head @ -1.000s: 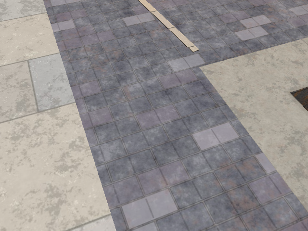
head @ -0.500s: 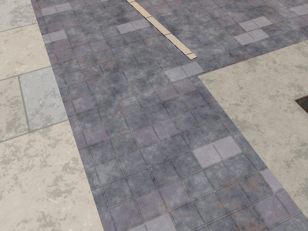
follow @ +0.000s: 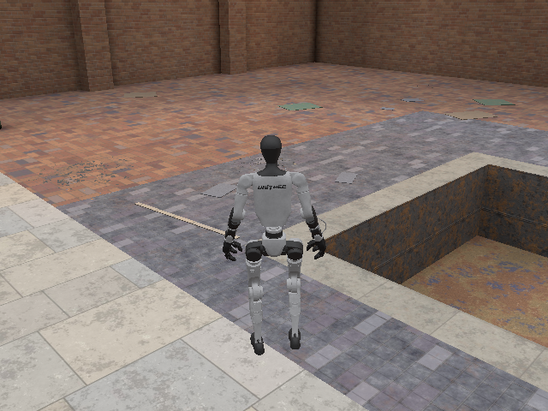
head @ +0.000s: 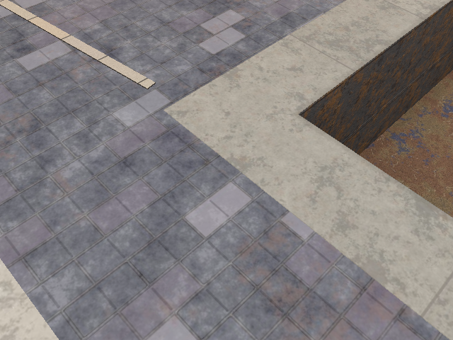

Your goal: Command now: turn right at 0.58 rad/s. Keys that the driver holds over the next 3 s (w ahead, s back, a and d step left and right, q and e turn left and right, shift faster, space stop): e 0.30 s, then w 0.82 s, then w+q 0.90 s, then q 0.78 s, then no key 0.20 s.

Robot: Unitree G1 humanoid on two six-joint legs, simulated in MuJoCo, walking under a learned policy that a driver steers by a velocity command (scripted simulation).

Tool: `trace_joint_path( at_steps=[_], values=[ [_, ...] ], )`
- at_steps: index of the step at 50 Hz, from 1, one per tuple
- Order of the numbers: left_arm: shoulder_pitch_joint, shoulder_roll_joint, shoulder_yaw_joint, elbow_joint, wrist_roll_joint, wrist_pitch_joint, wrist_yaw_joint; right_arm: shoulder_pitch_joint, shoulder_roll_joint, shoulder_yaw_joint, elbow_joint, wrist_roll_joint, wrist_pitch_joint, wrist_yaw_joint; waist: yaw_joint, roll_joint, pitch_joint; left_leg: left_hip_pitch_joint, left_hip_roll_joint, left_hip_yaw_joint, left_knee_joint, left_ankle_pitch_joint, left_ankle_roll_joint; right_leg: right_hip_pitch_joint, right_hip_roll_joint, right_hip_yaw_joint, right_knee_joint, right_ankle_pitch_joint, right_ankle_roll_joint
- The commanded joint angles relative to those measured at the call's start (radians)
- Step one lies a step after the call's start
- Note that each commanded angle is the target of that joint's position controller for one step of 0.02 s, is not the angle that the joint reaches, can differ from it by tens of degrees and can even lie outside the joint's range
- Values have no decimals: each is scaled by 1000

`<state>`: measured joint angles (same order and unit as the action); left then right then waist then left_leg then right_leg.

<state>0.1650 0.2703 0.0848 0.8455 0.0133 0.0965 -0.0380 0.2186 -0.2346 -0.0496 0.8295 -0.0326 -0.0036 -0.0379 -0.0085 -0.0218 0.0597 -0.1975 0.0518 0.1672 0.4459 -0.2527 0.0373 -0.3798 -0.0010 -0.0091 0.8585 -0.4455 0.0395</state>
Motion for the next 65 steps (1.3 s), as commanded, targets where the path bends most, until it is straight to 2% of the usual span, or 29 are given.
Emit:
trace_joint_path(
  at_steps=[1,3,5,6,7,8,9,10,12,15,20,28,31,33,34,35,36,37,40,44,51,54,56,57,58,59,60,62,65],
  values=[
    [-37,56,3,-96,-10,-14,-6,28,-197,-52,-43,-4,-3,13,-25,207,-94,132,253,-154,-56,516,167,-2,18,-71,-109,-21,-30],
    [-22,60,3,-107,-13,-20,-7,17,-211,-59,-45,-1,2,19,-13,209,-102,118,265,-142,-14,486,143,62,22,-85,-216,12,-53],
    [42,71,6,-94,0,-40,4,17,-208,-62,-40,8,12,23,38,122,-116,7,238,-71,125,315,50,239,31,-57,-472,230,-82],
    [79,161,25,-92,19,-59,17,50,-162,-52,-49,7,21,28,42,-102,-119,-186,152,11,361,13,-21,373,-142,206,-601,311,-120],
    [101,314,57,-111,6,-67,20,-2,-85,-28,-128,3,31,18,41,-294,-86,-430,-34,-12,512,-408,-78,375,-406,543,-570,762,-282],
    [167,276,60,-92,-3,-66,24,-63,-128,-30,-130,1,44,6,101,-146,-117,-416,-8,-152,645,-400,-75,360,-392,484,-544,773,-361],
    [109,212,38,-96,-4,-64,31,-55,-136,-35,-119,16,47,9,54,-101,-68,-420,5,-180,675,-314,-70,315,-320,391,-545,701,-342],
    [24,169,23,-112,-3,-59,38,-41,-143,-37,-104,26,40,14,16,-82,-32,-407,17,-197,639,-214,-66,273,-239,318,-557,618,-290],
    [-23,139,12,-133,-11,-60,46,-8,-170,-45,-88,0,37,23,-3,-114,-59,-381,1,-189,645,-122,-69,288,-167,267,-549,672,-255],
    [31,167,18,-126,-13,-69,38,-1,-151,-41,-95,5,45,31,4,-61,-97,-377,-17,-195,639,-95,-82,315,-163,288,-540,685,-259],
    [119,146,7,-96,7,-82,35,-68,-151,-38,-109,-8,42,50,54,-121,-36,-431,-12,-184,469,-64,-85,326,-162,414,-698,-24,-282],
    [195,169,4,-43,13,-130,33,-136,-123,-20,-126,1,-14,62,79,-76,5,-316,-28,-162,219,-79,-35,289,-187,435,-693,-16,-301],
    [177,172,4,-38,7,-138,28,-97,-112,-14,-125,9,-29,57,44,-62,19,-155,-47,-143,107,-68,-2,186,-181,429,-663,-1,-286],
    [139,147,-4,-42,-2,-141,31,50,-108,-16,-75,5,-46,43,-41,-8,-3,151,-69,-142,-37,3,15,11,-113,372,-553,40,-234],
    [115,91,-21,-57,-1,-152,32,165,-157,-27,-51,-2,-60,30,-98,81,-48,323,51,-290,-112,-104,36,-108,-43,290,-383,52,-190],
    [107,14,-42,-92,-11,-163,29,261,-275,-50,-43,-8,-64,22,-121,284,-108,440,282,-667,-271,-415,117,-264,94,109,-74,-39,-142],
    [101,110,-20,-89,17,-157,33,268,-289,-61,-18,0,-57,27,-92,212,-24,319,362,-847,-315,-526,189,-363,98,93,89,-104,-141],
    [107,126,-14,-77,27,-155,25,199,-223,-44,-35,8,-57,37,-43,108,43,250,320,-775,-305,-519,194,-372,36,128,168,-25,-149],
    [115,98,-20,-45,29,-149,-5,107,-130,-16,-50,12,-75,45,8,110,35,185,180,-507,-331,-166,133,-311,-35,67,162,164,-113],
    [28,68,-32,-65,35,-137,-13,197,-124,-14,6,27,-94,50,-4,105,3,223,136,-353,-311,288,148,-355,-58,1,165,256,-65],
    [-215,27,-63,-147,20,-136,-18,267,-132,-9,68,22,-92,44,-46,120,42,194,114,-246,-311,503,138,-245,-33,-76,-196,392,-62],
    [-203,50,-58,-147,19,-139,-7,261,-149,-10,87,21,-90,37,-18,120,36,245,157,-241,-260,664,125,-146,-7,-78,-280,367,-111],
    [-62,83,-42,-101,21,-146,10,237,-167,-14,94,16,-84,32,51,125,-46,284,155,-218,-76,927,99,26,45,-84,-318,302,-151],
    [87,103,-29,-52,26,-155,20,234,-166,-12,97,20,-78,32,114,97,-128,234,124,-199,109,931,82,222,60,-85,-380,328,-176],
    [241,155,-12,-20,49,-166,32,239,-144,-2,80,28,-77,36,170,39,-234,58,86,-184,366,668,74,473,-89,63,-391,260,-211],
    [300,255,14,-17,71,-165,37,361,-11,25,51,61,-73,46,109,-204,-392,-286,-77,-127,757,-63,31,754,-419,545,-445,147,-321],
    [262,208,9,-21,25,-154,27,327,-134,-7,74,38,-65,33,119,-103,-388,-357,-99,-236,877,-234,52,665,-432,700,-558,89,-330],
    [97,91,-20,-32,13,-161,25,214,-111,-8,51,35,-67,39,52,-35,-105,-375,-5,-245,826,-79,62,371,-341,389,-629,169,-269],
    [84,38,-36,-7,12,-187,36,228,-74,-10,73,11,-29,57,-9,-61,-35,-278,33,-236,744,-26,46,206,-255,166,-689,333,-198]
  ],
)
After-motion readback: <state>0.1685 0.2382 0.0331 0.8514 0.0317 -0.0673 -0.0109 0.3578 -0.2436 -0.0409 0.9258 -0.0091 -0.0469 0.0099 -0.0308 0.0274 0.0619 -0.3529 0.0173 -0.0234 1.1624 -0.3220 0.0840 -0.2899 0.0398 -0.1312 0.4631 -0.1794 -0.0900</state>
